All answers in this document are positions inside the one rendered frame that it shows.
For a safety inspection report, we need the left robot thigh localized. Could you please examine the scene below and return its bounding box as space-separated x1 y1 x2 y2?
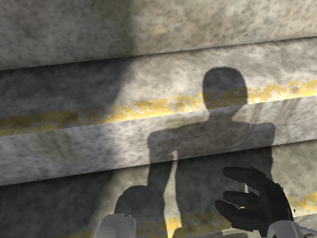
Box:
93 213 136 238

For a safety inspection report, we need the right robot hand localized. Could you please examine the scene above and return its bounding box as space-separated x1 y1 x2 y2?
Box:
215 167 295 238

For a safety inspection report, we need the robot right forearm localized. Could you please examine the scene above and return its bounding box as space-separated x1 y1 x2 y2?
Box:
267 220 307 238

